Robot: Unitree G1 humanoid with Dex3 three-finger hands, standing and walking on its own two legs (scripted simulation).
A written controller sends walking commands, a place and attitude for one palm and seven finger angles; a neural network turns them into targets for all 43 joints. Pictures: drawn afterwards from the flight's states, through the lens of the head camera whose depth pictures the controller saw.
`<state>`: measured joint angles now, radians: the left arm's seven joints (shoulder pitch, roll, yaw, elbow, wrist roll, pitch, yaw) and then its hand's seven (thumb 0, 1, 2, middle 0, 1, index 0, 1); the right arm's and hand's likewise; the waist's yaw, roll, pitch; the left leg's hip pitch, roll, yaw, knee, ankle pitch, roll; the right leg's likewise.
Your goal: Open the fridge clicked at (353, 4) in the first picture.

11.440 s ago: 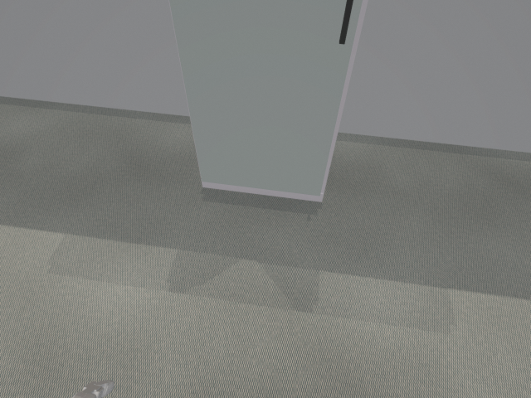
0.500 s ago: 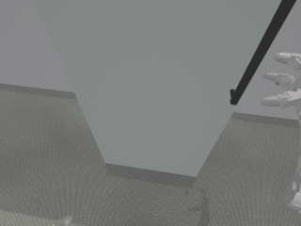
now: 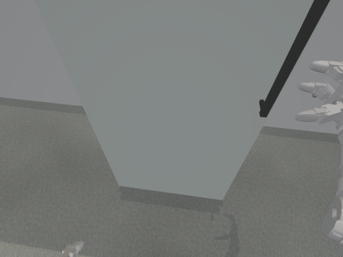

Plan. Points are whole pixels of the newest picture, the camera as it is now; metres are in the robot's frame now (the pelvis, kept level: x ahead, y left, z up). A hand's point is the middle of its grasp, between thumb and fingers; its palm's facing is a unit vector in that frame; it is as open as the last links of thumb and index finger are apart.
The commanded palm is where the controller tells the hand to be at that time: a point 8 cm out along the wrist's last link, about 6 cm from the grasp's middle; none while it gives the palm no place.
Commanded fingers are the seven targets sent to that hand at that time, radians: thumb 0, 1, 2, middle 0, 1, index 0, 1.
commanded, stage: move the hooked fingers beside the handle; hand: right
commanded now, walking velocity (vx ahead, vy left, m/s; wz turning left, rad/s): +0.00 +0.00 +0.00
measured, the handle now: (298, 36) +0.50 -0.19 +0.28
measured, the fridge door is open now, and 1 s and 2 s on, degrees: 0 0 0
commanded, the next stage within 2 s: feel for the door with the fingertips in 0.12 s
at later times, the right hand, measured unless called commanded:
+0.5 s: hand (305, 95) +0.44 -0.23 +0.18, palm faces +0.04 +1.00 +0.00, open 14.0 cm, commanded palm +0.41 -0.27 +0.18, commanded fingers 0.00 0.50 -0.30 0.30 1.20 0.30 1.20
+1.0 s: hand (300, 89) +0.45 -0.22 +0.19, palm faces +0.05 +1.00 +0.00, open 14.0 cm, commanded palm +0.43 -0.27 +0.18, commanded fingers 0.00 0.50 -0.30 0.30 1.20 0.30 1.20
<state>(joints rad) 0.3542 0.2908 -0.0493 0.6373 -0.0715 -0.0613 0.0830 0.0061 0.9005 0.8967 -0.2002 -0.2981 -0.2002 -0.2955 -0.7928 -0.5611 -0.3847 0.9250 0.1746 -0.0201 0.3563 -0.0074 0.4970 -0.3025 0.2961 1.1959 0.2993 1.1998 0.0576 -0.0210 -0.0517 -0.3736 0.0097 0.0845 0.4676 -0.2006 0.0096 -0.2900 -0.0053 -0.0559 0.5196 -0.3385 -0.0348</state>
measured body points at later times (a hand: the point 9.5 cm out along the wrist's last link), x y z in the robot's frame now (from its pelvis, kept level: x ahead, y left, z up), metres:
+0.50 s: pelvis +0.00 +0.00 +0.00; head +0.02 +0.00 +0.45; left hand +0.08 +0.26 -0.11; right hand +0.43 -0.28 +0.18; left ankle +0.02 +0.12 -0.74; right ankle -0.05 -0.09 -0.74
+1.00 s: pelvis -0.01 +0.01 +0.00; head +0.02 +0.01 +0.45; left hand +0.06 +0.27 -0.11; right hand +0.44 -0.27 +0.19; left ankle +0.02 +0.12 -0.74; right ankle -0.05 -0.09 -0.74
